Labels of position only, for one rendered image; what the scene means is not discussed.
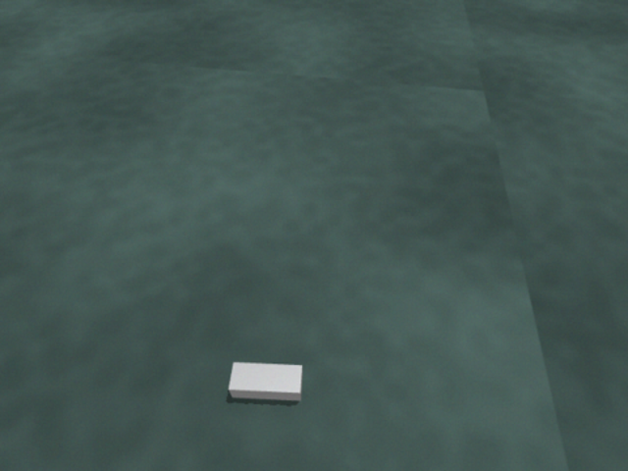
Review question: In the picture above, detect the carton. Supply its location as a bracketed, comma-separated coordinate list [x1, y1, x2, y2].
[229, 362, 303, 401]

